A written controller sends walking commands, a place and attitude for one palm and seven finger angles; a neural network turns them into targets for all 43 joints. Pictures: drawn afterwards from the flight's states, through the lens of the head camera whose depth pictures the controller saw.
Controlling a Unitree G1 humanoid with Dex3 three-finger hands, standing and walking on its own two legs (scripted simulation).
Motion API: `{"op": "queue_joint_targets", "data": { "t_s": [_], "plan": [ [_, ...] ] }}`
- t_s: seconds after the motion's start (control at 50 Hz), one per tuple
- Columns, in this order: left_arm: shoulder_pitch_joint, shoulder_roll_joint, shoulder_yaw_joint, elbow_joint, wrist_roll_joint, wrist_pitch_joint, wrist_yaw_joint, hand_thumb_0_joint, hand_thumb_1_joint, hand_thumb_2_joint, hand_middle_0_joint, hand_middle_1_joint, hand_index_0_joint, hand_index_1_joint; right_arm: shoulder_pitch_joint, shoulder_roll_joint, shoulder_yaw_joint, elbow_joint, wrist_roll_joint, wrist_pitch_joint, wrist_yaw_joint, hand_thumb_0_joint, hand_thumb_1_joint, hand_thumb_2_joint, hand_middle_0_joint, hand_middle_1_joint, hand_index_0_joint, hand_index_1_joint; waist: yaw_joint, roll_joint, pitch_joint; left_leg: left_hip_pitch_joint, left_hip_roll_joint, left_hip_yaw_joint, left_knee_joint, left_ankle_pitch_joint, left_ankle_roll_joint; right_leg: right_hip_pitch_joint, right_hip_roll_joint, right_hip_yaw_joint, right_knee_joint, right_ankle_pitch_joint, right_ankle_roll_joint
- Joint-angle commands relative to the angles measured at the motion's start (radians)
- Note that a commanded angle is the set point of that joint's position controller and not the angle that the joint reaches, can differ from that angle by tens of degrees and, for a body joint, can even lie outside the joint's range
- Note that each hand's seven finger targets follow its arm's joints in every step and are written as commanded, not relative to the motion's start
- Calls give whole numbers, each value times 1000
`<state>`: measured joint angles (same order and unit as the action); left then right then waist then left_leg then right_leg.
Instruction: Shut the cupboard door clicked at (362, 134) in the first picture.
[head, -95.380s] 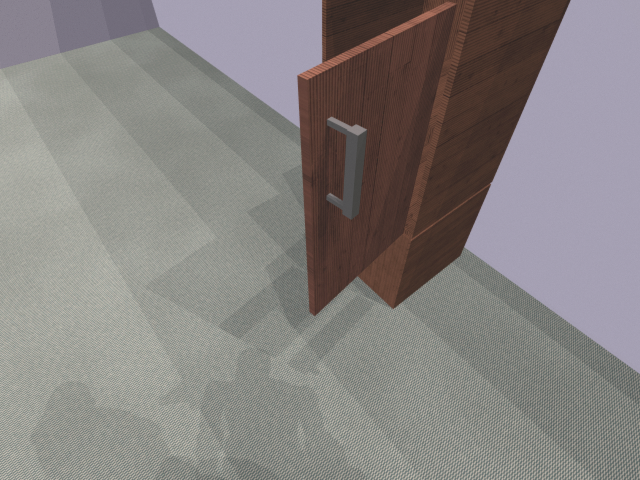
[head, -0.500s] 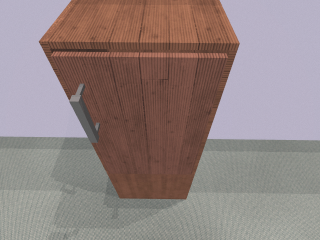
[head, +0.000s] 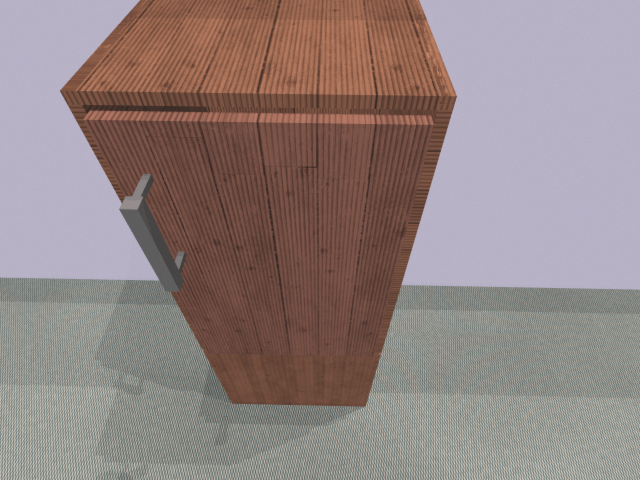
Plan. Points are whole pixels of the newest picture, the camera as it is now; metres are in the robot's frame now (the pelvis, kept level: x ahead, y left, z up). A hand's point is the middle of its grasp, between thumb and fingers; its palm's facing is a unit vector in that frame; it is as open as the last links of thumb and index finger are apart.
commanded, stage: come to a stop and stand still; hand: left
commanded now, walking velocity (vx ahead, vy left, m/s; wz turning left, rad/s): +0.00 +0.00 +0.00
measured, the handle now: (160, 237) +0.38 +0.24 +0.09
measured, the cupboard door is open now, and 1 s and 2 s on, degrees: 0 0 0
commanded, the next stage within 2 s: look again from close up in 1.34 s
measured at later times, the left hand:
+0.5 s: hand out of the picture -0.02 +0.18 -0.18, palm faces +0.00 -0.98 -0.18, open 7.4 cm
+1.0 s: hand out of the picture -0.06 +0.22 -0.18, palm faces +0.02 -0.99 -0.15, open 7.4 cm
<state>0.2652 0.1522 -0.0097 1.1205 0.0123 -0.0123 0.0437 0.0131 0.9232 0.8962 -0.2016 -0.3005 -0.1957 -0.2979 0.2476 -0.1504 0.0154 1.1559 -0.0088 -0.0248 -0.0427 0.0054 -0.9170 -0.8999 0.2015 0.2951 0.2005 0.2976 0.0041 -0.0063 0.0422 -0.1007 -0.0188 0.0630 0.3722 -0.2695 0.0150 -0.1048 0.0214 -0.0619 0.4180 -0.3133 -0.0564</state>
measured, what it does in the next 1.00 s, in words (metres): shifts its weight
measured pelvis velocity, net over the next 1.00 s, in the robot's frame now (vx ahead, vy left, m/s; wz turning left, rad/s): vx -0.03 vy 0.06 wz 0.00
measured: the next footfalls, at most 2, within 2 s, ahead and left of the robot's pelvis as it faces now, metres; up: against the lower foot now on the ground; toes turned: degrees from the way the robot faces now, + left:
none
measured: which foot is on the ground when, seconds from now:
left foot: down 0.00-1.00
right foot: down 0.00-1.00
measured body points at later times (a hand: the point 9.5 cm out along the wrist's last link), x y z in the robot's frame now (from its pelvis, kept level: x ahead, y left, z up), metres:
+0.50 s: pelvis -0.03 +0.02 -0.01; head -0.04 +0.02 +0.44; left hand -0.02 +0.23 -0.17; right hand +0.00 -0.21 -0.16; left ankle -0.01 +0.11 -0.74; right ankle -0.06 -0.08 -0.74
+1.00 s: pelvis -0.03 +0.06 +0.00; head -0.01 +0.08 +0.45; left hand -0.06 +0.27 -0.17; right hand -0.04 -0.15 -0.16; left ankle -0.01 +0.11 -0.74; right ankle -0.06 -0.08 -0.74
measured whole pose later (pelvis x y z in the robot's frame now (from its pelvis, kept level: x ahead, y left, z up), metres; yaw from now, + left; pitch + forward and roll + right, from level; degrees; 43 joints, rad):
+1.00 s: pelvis -0.03 +0.06 +0.00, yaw +0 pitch -1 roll -1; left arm 0.34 0.13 -0.02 1.11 0.01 0.00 0.04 0.01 0.91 0.90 -0.20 -0.30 -0.19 -0.30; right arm 0.31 -0.13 0.02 1.12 -0.01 -0.02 -0.02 0.00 -0.91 -0.90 0.20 0.30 0.20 0.30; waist 0.00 -0.02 0.04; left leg -0.20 -0.09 0.07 0.42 -0.21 0.11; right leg -0.14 -0.04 -0.04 0.44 -0.28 0.03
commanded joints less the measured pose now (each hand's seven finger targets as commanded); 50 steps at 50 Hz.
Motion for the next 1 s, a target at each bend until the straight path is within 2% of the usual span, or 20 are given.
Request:
{"op": "queue_joint_targets", "data": {
  "t_s": [0.0,0.04,0.16,0.18,0.2,0.22,0.26,0.28,0.3,0.32,0.36,0.38,0.4,0.44,0.52,0.64,0.78,0.84,0.9,0.98],
  "plan": [
    [79,94,14,-20,-3,-16,1,0,900,900,-200,-300,-200,-300,73,-72,-8,-19,-3,-7,-5,0,-900,-900,200,300,200,300,5,-18,16,-14,125,-89,-31,281,21,-8,-146,119,-60,420,1],
    [80,95,14,-16,-5,-16,1,0,900,900,-200,-300,-200,-300,72,-73,-7,-16,-3,-7,-5,0,-900,-900,200,300,200,300,6,5,12,-9,126,-89,-30,286,19,-7,-149,117,-60,419,0],
    [93,90,14,-12,-5,-17,2,0,900,900,-200,-300,-200,-300,76,-69,-7,-15,-3,-6,-6,0,-900,-900,200,300,200,300,6,-6,8,-8,125,-83,-27,266,16,-4,-150,123,-69,435,1],
    [189,118,23,17,14,-52,43,0,900,900,-200,-300,-200,-300,-23,-107,-19,-90,11,-15,6,0,-900,-900,200,300,200,300,40,-68,16,-130,113,-18,259,265,-12,-11,-213,192,-42,1019,98],
    [202,169,28,6,12,-57,41,0,900,900,-200,-300,-200,-300,-21,-84,-16,-136,11,-8,10,0,-900,-900,200,300,200,300,13,-45,13,-239,43,13,289,18,-17,120,-261,190,14,1375,69],
    [207,166,30,-23,5,-55,37,0,900,900,-200,-300,-200,-300,15,-47,-19,-135,7,-2,10,0,-900,-900,200,300,200,300,11,-69,-54,-246,44,-16,286,-118,6,170,-295,213,49,1428,49],
    [162,130,17,-52,3,-51,29,0,900,900,-200,-300,-200,-300,55,-51,-25,-133,5,2,11,0,-900,-900,200,300,200,300,-20,-66,-166,-185,40,-14,233,-79,9,183,-248,141,89,1281,-33],
    [136,129,15,-65,-2,-46,25,0,900,900,-200,-300,-200,-300,70,-53,-26,-131,7,7,12,0,-900,-900,200,300,200,300,-32,-75,-188,-124,34,-15,182,-15,6,152,-223,128,92,1124,-40],
    [105,126,12,-77,-8,-39,22,0,900,900,-200,-300,-200,-300,84,-50,-27,-124,4,9,14,0,-900,-900,200,300,200,300,-40,-42,-165,-66,35,-13,139,75,6,86,-194,114,99,948,-34],
    [99,110,8,-81,-12,-31,18,0,900,900,-200,-300,-200,-300,77,-61,-25,-125,2,13,14,0,-900,-900,200,300,200,300,-35,-55,-118,-50,57,-37,135,106,11,8,-173,118,66,700,-22],
    [92,90,5,-86,-6,-19,14,0,900,900,-200,-300,-200,-300,49,-80,-24,-142,-2,19,16,0,-900,-900,200,300,200,300,-25,-52,26,-100,98,-74,105,99,17,-122,-151,140,-43,293,-8],
    [96,87,5,-85,-3,-19,13,0,900,900,-200,-300,-200,-300,39,-84,-24,-143,-3,22,18,0,-900,-900,200,300,200,300,-22,-35,86,-119,96,-78,108,70,14,-172,-149,163,-84,180,-10],
    [86,94,4,-82,-3,-15,10,0,900,900,-200,-300,-200,-300,40,-74,-21,-138,-4,22,20,0,-900,-900,200,300,200,300,-22,32,125,-116,92,-91,79,67,17,-207,-143,159,-89,97,-17],
    [97,96,2,-82,-2,-12,5,0,900,900,-200,-300,-200,-300,49,-81,-18,-140,-4,21,24,0,-900,-900,200,300,200,300,-15,28,174,-176,90,-124,32,0,26,-219,-116,155,-106,-60,-11],
    [104,90,3,-83,-2,-10,0,0,900,900,-200,-300,-200,-300,77,-96,-19,-136,-9,13,23,0,-900,-900,200,300,200,300,-13,3,112,-181,93,-152,-15,-47,39,-167,-107,141,-91,-87,-8],
    [121,80,4,-79,-1,-1,-5,0,900,900,-200,-300,-200,-300,83,-118,-17,-129,-9,0,20,0,-900,-900,200,300,200,300,7,53,36,-201,122,-215,-96,-89,59,-76,-97,89,-22,4,7],
    [136,65,1,-53,-1,-2,-5,0,900,900,-200,-300,-200,-300,108,-108,-15,-100,-3,-4,17,0,-900,-900,200,300,200,300,9,1,33,-174,122,-218,-101,-21,64,-68,-110,80,-31,49,14],
    [143,61,-1,-41,-3,-4,-2,0,900,900,-200,-300,-200,-300,118,-100,-13,-83,0,-9,14,0,-900,-900,200,300,200,300,6,4,9,-130,120,-199,-75,97,65,-58,-118,79,-35,89,19],
    [146,57,-2,-29,-2,-2,1,0,900,900,-200,-300,-200,-300,123,-92,-11,-72,0,-9,12,0,-900,-900,200,300,200,300,3,2,33,-120,117,-189,-65,155,63,-67,-119,78,-37,104,23],
    [159,46,-3,-18,-2,1,3,0,900,900,-200,-300,-200,-300,123,-92,-11,-61,1,-9,9,0,-900,-900,200,300,200,300,3,23,35,-103,122,-199,-81,155,61,-73,-119,74,-34,92,28]
  ]
}}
